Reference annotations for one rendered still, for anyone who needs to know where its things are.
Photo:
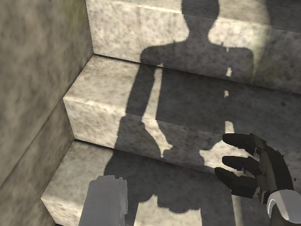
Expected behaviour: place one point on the right robot forearm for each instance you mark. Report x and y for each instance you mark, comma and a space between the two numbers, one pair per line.
284, 208

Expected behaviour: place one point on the right robot hand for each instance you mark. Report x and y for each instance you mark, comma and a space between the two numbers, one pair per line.
262, 178

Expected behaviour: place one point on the robot left thigh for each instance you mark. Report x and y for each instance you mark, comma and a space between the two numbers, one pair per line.
106, 202

